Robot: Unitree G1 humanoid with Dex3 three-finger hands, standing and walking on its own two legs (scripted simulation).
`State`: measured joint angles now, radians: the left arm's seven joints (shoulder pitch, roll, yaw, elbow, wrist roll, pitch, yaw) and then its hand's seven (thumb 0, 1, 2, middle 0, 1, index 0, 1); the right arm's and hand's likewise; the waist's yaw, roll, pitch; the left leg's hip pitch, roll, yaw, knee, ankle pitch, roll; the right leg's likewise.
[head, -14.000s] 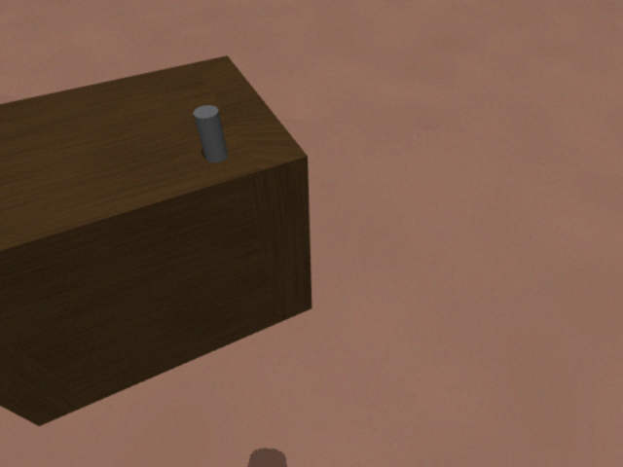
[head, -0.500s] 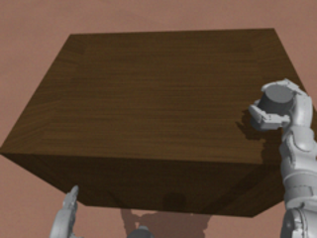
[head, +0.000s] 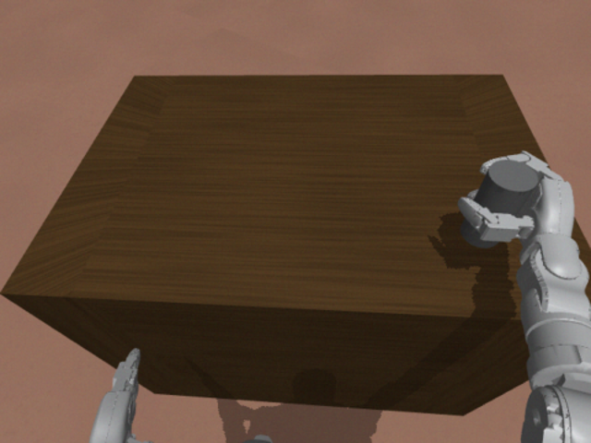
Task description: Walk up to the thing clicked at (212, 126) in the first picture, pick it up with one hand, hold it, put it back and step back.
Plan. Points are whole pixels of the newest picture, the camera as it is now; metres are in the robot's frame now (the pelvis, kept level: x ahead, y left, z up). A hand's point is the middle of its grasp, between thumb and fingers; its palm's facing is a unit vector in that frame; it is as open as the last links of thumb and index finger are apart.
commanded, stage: settle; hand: right
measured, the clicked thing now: (494, 206) +0.44 -0.20 +0.08
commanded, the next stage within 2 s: lift in 0.02 s
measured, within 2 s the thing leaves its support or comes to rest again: neither
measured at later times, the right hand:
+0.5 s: hand (512, 188) +0.42 -0.20 +0.14, palm faces +0.16 +0.99 -0.01, open 8.0 cm
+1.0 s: hand (535, 181) +0.37 -0.18 +0.20, palm faces +0.14 +0.99 -0.01, open 8.0 cm
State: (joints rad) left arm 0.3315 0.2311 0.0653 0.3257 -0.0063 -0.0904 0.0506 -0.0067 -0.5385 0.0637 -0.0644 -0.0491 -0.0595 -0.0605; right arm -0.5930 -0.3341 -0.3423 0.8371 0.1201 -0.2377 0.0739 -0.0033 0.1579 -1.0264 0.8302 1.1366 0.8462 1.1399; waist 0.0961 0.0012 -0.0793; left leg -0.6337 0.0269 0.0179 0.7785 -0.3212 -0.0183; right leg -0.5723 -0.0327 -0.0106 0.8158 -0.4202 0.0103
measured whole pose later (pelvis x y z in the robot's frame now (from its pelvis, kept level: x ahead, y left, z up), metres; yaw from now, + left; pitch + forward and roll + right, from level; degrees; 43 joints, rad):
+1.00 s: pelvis +0.00 +0.00 +0.03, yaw +0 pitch +0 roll +0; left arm 0.27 0.22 0.07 0.53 -0.03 -0.11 0.08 -0.01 -0.53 0.05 -0.05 -0.05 -0.05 -0.05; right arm -0.38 -0.25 -0.22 0.23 0.19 0.16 0.02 0.00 0.17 -1.05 0.83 1.15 0.85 1.15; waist 0.01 -0.04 -0.04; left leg -0.33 0.04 0.02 0.57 -0.24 -0.02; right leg -0.26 -0.02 -0.01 0.58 -0.32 0.01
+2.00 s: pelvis +0.01 +0.00 +0.03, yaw -2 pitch -2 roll +0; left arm 0.22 0.23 0.09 0.65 -0.04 -0.15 0.05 -0.01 -0.54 0.06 -0.06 -0.05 -0.05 -0.06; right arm -0.31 -0.25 -0.25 -0.11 0.22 0.49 0.04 0.00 0.17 -1.06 0.83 1.16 0.84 1.16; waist -0.01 -0.07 -0.04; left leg -0.24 0.04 0.04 0.51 -0.23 -0.02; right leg -0.17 -0.01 0.01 0.51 -0.30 0.01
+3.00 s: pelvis +0.00 +0.01 +0.03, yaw -2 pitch -2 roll +0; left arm 0.21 0.23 0.10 0.66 -0.04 -0.18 0.05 -0.01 -0.54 0.06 -0.06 -0.05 -0.05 -0.06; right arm -0.25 -0.23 -0.25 -0.19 0.23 0.53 0.03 0.00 0.18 -1.07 0.83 1.16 0.84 1.16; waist -0.01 -0.07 -0.04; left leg -0.24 0.04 0.04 0.52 -0.23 -0.01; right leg -0.17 -0.01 0.01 0.51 -0.29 0.02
